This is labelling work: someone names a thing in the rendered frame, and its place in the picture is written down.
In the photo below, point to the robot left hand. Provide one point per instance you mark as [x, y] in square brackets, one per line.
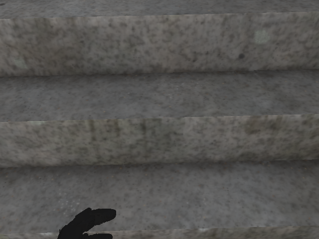
[86, 220]

